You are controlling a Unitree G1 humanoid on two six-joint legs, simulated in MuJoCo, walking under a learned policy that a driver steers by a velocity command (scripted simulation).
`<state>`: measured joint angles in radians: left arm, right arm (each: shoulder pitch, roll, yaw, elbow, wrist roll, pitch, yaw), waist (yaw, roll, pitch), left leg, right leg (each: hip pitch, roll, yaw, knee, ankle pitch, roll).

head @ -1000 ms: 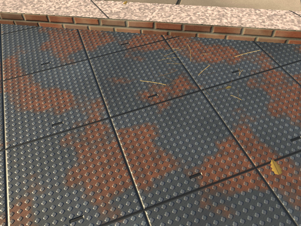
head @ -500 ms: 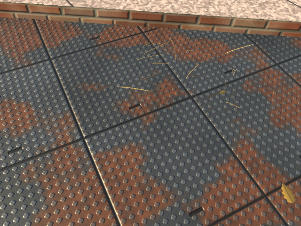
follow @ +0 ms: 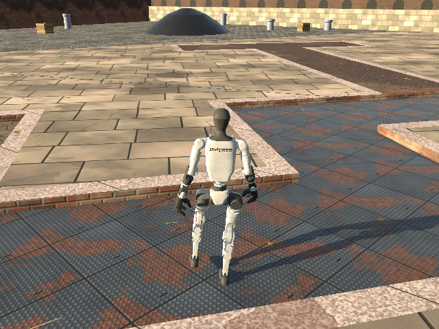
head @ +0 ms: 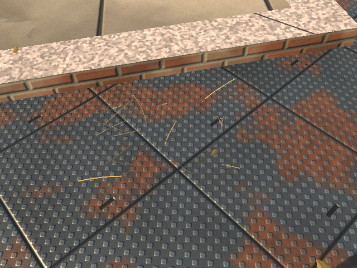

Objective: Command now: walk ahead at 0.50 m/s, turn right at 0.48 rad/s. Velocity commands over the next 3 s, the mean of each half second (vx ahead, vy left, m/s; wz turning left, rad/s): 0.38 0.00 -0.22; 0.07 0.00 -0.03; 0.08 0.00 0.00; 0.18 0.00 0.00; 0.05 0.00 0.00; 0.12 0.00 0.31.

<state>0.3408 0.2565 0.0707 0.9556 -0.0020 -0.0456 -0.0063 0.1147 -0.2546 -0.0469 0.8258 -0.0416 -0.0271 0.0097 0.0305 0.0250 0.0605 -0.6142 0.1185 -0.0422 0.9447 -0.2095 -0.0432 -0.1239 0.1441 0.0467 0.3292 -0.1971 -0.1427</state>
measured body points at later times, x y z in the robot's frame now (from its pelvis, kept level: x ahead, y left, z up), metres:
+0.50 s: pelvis +0.25 +0.07 +0.00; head +0.29 +0.08 +0.45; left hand +0.34 +0.32 -0.15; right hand +0.28 -0.19 -0.13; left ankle +0.29 +0.14 -0.74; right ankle +0.22 -0.07 -0.67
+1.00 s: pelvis +0.31 +0.04 +0.00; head +0.31 +0.03 +0.45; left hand +0.37 +0.27 -0.15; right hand +0.28 -0.20 -0.16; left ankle +0.29 +0.14 -0.74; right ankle +0.32 -0.06 -0.74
